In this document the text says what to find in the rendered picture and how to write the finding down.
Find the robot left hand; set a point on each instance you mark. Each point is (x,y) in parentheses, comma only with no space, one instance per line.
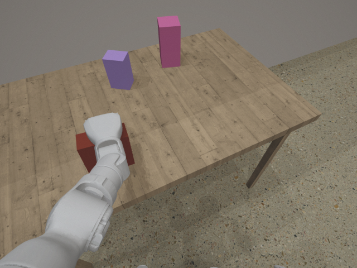
(102,126)

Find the robot left forearm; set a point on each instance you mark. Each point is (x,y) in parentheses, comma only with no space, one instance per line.
(106,177)

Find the left robot upper arm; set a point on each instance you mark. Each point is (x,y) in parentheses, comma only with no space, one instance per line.
(79,224)

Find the table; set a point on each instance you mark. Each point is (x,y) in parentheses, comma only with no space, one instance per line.
(220,103)

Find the sponge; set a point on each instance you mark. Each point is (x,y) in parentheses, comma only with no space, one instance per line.
(86,150)

